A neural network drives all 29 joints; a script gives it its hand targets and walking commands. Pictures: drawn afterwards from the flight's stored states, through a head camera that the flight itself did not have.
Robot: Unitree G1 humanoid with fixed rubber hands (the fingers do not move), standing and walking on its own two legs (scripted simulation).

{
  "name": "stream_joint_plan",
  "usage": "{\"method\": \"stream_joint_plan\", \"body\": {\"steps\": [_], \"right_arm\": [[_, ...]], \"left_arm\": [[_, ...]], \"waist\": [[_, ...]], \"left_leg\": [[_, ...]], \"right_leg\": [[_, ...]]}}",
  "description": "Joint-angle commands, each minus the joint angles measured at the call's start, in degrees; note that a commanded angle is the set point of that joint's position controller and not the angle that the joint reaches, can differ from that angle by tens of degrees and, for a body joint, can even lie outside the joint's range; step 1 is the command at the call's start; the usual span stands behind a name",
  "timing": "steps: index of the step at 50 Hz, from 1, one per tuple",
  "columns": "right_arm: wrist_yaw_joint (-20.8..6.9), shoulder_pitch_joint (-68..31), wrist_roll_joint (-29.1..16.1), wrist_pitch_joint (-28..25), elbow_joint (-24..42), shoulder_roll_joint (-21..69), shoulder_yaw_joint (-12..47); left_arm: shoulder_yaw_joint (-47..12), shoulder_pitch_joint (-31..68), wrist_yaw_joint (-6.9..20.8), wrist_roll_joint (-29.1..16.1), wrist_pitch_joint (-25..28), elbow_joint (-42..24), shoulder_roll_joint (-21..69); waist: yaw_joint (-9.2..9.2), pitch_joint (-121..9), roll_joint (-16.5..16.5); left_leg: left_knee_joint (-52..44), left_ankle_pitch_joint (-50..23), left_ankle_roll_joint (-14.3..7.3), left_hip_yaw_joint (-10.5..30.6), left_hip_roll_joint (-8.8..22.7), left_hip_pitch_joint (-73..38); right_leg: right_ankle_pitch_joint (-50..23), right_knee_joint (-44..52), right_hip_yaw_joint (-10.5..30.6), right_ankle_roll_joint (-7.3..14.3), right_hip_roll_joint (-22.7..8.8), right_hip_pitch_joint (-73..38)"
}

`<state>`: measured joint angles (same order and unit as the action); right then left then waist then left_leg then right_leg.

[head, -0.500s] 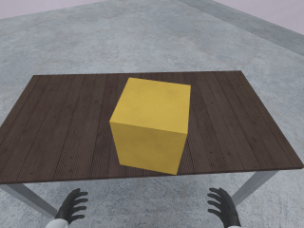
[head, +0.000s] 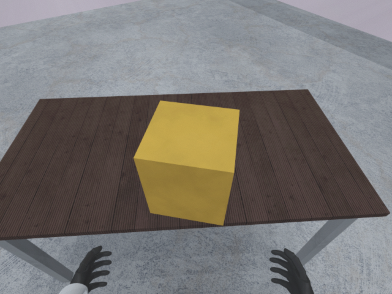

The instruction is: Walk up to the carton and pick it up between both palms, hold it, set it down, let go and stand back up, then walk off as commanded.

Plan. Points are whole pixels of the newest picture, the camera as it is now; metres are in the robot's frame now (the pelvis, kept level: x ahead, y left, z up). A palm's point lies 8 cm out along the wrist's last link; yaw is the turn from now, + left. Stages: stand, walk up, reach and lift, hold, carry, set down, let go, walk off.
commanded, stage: let go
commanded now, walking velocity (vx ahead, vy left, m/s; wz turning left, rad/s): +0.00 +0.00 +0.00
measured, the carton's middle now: (192, 164) +0.43 +0.01 -0.03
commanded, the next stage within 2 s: stand in 0.06 s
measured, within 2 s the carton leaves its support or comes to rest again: neither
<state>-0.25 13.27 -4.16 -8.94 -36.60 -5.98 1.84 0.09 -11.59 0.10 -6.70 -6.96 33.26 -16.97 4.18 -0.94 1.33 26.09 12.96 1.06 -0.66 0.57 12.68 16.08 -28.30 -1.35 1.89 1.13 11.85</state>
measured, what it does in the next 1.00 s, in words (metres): stands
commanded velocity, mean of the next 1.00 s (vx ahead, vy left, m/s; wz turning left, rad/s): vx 0.00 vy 0.00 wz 0.00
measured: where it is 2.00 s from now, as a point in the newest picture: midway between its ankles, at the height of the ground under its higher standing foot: outside the picture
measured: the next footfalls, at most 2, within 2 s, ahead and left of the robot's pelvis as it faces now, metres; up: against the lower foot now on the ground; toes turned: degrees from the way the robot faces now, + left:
left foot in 1.78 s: -0.13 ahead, +0.13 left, +0.00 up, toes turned -4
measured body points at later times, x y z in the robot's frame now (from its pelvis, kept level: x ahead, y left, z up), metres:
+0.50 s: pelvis +0.01 +0.01 +0.00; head +0.00 +0.02 +0.45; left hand +0.16 +0.27 -0.10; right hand +0.07 -0.25 -0.13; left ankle +0.01 +0.13 -0.74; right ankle -0.01 -0.09 -0.74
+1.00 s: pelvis +0.00 +0.01 +0.00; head -0.02 +0.01 +0.45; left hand +0.13 +0.29 -0.11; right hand +0.05 -0.25 -0.14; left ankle +0.01 +0.13 -0.74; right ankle -0.01 -0.09 -0.74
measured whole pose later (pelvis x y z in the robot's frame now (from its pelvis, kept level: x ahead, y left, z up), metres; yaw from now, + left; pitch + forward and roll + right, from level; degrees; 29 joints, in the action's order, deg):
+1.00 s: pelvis +0.00 +0.01 +0.00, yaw +0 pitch -2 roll +0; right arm 0.6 13.1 -3.5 -0.2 -54.3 -15.5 1.8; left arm 1.7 -13.3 -1.3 -4.9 -1.0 45.6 -17.0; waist 4.2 0.2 -0.7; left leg 30.3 15.1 -0.3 -0.7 0.8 12.7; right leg 16.4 -29.2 -1.4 1.9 1.4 10.3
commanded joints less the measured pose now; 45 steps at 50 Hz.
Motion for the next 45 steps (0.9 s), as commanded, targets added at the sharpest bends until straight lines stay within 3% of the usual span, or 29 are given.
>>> {"method": "stream_joint_plan", "body": {"steps": [1, 3, 4, 6, 8, 9, 11, 12, 13, 16, 17, 18, 20, 21, 23, 24, 26, 29, 30, 31, 34, 36, 37, 40, 41, 42, 43, 44, 45], "right_arm": [[-0.63, -8.99, 5.66, -2.66, 6.23, -12.68, -4.40], [-0.58, -8.75, 5.24, -3.06, 7.70, -11.69, -4.41], [1.20, 1.47, 7.74, 1.18, -1.98, -21.26, -6.28], [1.58, -0.02, 8.42, 3.78, -2.33, -20.01, -5.64], [1.81, -1.65, 8.44, 5.02, -2.73, -20.30, -5.62], [1.43, -2.62, 8.41, 5.12, -3.50, -20.41, -5.19], [1.31, -1.54, 7.92, 5.34, -6.00, -20.88, -4.89], [1.04, -1.85, 7.87, 5.12, -6.60, -21.62, -5.31], [0.96, -3.30, 7.78, 5.04, -7.42, -22.58, -5.18], [1.02, -2.34, 7.57, 5.13, -10.97, -22.77, -4.92], [1.11, -3.22, 7.50, 5.23, -11.63, -23.49, -5.02], [1.00, -3.97, 7.38, 5.25, -11.75, -23.58, -4.77], [1.23, -2.82, 7.34, 5.29, -13.26, -23.94, -4.56], [1.06, -3.50, 6.98, 5.50, -13.58, -24.48, -4.75], [0.94, -4.90, 7.15, 5.84, -13.87, -23.95, -4.51], [1.18, -3.55, 7.19, 5.90, -14.36, -23.78, -4.41], [1.21, -4.18, 7.14, 5.72, -14.16, -23.71, -4.25], [0.97, -4.75, 6.82, 6.06, -15.14, -24.25, -4.47], [1.27, -4.97, 6.90, 6.27, -14.94, -24.11, -4.06], [1.37, -3.04, 6.86, 6.12, -15.80, -24.63, -4.42], [1.06, -4.23, 6.85, 6.26, -15.93, -23.67, -4.28], [1.32, -4.54, 7.05, 6.10, -16.18, -24.63, -4.43], [1.38, -3.72, 7.12, 6.29, -16.71, -24.11, -4.27], [1.12, -4.65, 7.30, 6.15, -16.79, -23.60, -3.64], [1.09, -4.23, 6.95, 6.11, -16.53, -24.52, -4.38], [1.23, -4.15, 6.85, 6.14, -17.00, -24.30, -3.97], [0.96, -5.31, 6.82, 6.12, -17.20, -24.35, -4.16], [1.47, -1.84, 5.29, 7.20, -14.52, -28.74, -6.61], [1.54, -1.02, 5.10, 7.44, -13.62, -28.58, -6.86]], "left_arm": [[3.89, 5.44, -0.60, 5.10, 2.06, -5.27, -4.36], [4.16, 5.94, -0.50, 4.49, 2.44, -6.28, -4.77], [5.72, 0.48, -1.42, 9.92, 5.79, -2.98, -12.26], [5.58, 1.74, -1.12, 9.97, 7.38, -2.21, -12.74], [5.57, 2.36, -0.74, 10.28, 8.66, -1.90, -12.97], [5.32, 2.79, -0.63, 10.28, 8.96, -1.55, -13.09], [5.02, 2.20, -0.33, 10.54, 9.36, -1.13, -11.86], [5.28, 2.92, -0.31, 10.78, 9.54, -1.04, -12.43], [4.98, 2.93, -0.14, 10.11, 9.75, -0.91, -11.69], [5.13, 0.63, -0.64, 10.25, 10.14, 1.72, -11.75], [5.46, 0.64, -0.81, 9.96, 10.00, 2.33, -12.92], [5.22, 0.87, -0.88, 9.54, 10.03, 2.28, -11.84], [5.42, 2.01, -0.88, 9.83, 9.87, 3.11, -12.35], [5.01, 1.09, -0.70, 9.16, 9.97, 3.63, -11.69], [5.17, 0.70, -1.00, 9.21, 10.14, 4.87, -12.17], [4.91, -0.13, -1.16, 9.67, 10.03, 5.41, -12.38], [5.39, 0.08, -1.21, 9.46, 9.95, 6.50, -13.56], [5.31, 0.25, -1.25, 9.58, 10.04, 7.26, -13.49], [4.73, 0.24, -0.97, 9.31, 10.03, 7.29, -12.24], [4.85, 1.86, -1.09, 9.50, 9.95, 7.11, -12.48], [5.18, 0.00, -1.36, 9.36, 10.02, 8.80, -13.73], [4.93, -0.70, -1.33, 9.30, 10.35, 10.00, -13.25], [4.79, 1.26, -1.36, 9.80, 10.25, 9.33, -13.09], [5.15, -0.30, -1.53, 9.18, 10.19, 10.64, -13.82], [5.11, -0.07, -1.45, 9.27, 10.04, 11.01, -14.27], [4.73, -0.39, -1.28, 9.05, 10.41, 11.08, -13.06], [4.59, -0.30, -1.28, 9.39, 10.46, 11.37, -13.18], [5.09, 0.95, -2.04, 6.97, 8.69, 11.74, -16.81], [5.21, -0.31, -2.13, 6.95, 8.20, 10.87, -16.12]], "waist": [[-6.54, -0.31, -4.64], [-6.44, -1.29, -3.63], [-5.16, -4.39, -6.16], [-4.69, -3.16, -1.89], [-4.39, 0.93, -4.21], [-4.54, 2.96, -3.49], [-4.43, 2.86, -0.94], [-3.75, 2.40, -1.61], [-4.32, 0.31, -3.77], [-4.00, 1.71, -2.64], [-4.23, 0.36, -0.88], [-4.24, -0.92, -4.17], [-3.66, -0.93, -4.58], [-4.18, -2.88, -3.57], [-4.66, -0.95, -4.92], [-4.38, -0.96, -3.29], [-4.37, -0.08, -5.74], [-4.40, -0.68, -2.34], [-4.32, -2.05, -4.31], [-3.30, -0.18, -3.84], [-4.01, -1.28, -2.91], [-4.59, -0.79, -4.04], [-3.54, 0.90, -4.52], [-4.65, -1.82, -4.81], [-3.55, -1.16, -2.93], [-4.63, 0.47, -3.70], [-4.39, 0.65, -3.92], [-3.06, 3.46, -7.00], [-3.63, 2.37, -7.24]], "left_leg": [[-4.59, -10.92, 0.65, -3.72, -1.00, -11.04], [-3.90, -11.40, 0.04, -3.94, -1.27, -10.48], [0.33, -9.37, -1.76, 3.17, 3.89, -1.18], [-0.01, -4.11, -1.38, 2.52, 3.38, 1.57], [-0.41, -0.24, -1.22, 2.92, 3.23, 3.16], [-1.02, 0.76, -1.86, 3.63, 3.83, 4.03], [-0.90, 0.55, -2.02, 4.12, 3.88, 2.99], [-1.21, 0.42, -2.18, 4.44, 4.03, 2.73], [-0.46, -0.60, -2.12, 4.55, 3.80, 2.07], [-1.95, -4.53, -2.51, 5.66, 4.64, 1.31], [-1.55, -6.71, -2.98, 5.93, 4.93, 0.92], [-0.90, -8.56, -2.60, 5.28, 4.88, 0.37], [-1.44, -10.78, -2.55, 5.47, 5.20, -0.08], [-1.86, -10.65, -2.71, 6.03, 5.31, -1.76], [-1.12, -12.92, -2.80, 5.46, 5.01, -0.70], [-1.59, -12.88, -2.85, 6.00, 5.45, -1.38], [-1.72, -13.75, -2.86, 5.79, 5.36, -1.10], [-1.77, -12.10, -2.91, 6.25, 5.49, -0.92], [-1.72, -9.54, -2.80, 5.59, 5.16, -2.28], [-2.10, -8.59, -3.00, 6.14, 5.22, -0.99], [-2.84, -8.65, -3.27, 6.74, 5.59, -0.94], [-2.39, -9.39, -3.46, 6.63, 5.58, -0.66], [-2.80, -8.18, -3.10, 6.12, 5.30, -0.91], [-2.86, -9.23, -3.25, 6.38, 5.85, -2.00], [-3.45, -8.68, -3.44, 7.04, 5.86, -2.09], [-3.30, -9.15, -3.30, 6.72, 5.69, -1.03], [-2.61, -11.39, -2.99, 6.30, 5.58, -0.74], [2.00, -26.29, -3.75, 5.74, 5.03, 1.44], [2.78, -31.02, -4.34, 5.17, 5.71, 0.75]], "right_leg": [[-12.04, 10.43, 0.65, -1.09, -0.15, 0.99], [-13.22, 10.46, 0.92, -1.38, -0.42, 0.73], [-16.00, 5.17, 7.91, 1.00, -5.91, -5.06], [-11.31, 5.82, 7.99, 0.92, -6.80, -4.98], [-3.24, 8.64, 10.44, 0.92, -7.85, -1.18], [-1.09, 8.65, 11.26, 1.12, -7.94, -0.04], [0.29, 9.26, 10.05, 1.25, -7.09, 0.18], [-1.41, 8.80, 10.39, 1.37, -6.93, 0.21], [-2.08, 8.96, 10.52, 1.36, -7.31, -0.94], [-10.56, 7.27, 9.90, 1.36, -7.06, -2.54], [-12.99, 6.51, 9.28, 1.39, -7.10, -3.89], [-14.91, 6.02, 9.31, 1.50, -7.49, -4.44], [-14.39, 5.67, 8.74, 1.33, -6.73, -4.64], [-13.92, 5.58, 8.19, 1.06, -6.44, -5.15], [-16.03, 5.67, 8.78, 1.16, -7.01, -4.78], [-16.61, 5.91, 8.18, 1.13, -6.68, -5.32], [-16.73, 5.70, 8.60, 1.02, -7.09, -4.83], [-14.65, 6.13, 7.72, 1.18, -6.71, -4.85], [-13.84, 7.19, 8.50, 1.07, -6.80, -4.60], [-13.40, 7.04, 9.06, 1.36, -7.12, -4.22], [-13.66, 6.70, 8.84, 1.33, -7.20, -5.08], [-14.21, 7.25, 8.75, 1.55, -7.55, -5.00], [-13.84, 7.49, 9.93, 1.69, -7.72, -3.58], [-13.12, 6.95, 9.14, 1.49, -6.82, -5.16], [-12.28, 7.54, 8.85, 1.47, -6.80, -4.84], [-12.36, 7.52, 8.95, 1.05, -6.76, -4.65], [-15.73, 7.81, 9.01, 1.39, -7.34, -4.62], [-31.15, 0.50, 8.92, 2.70, -8.36, -0.65], [-32.62, -2.73, 8.23, 2.82, -7.68, -0.13]]}}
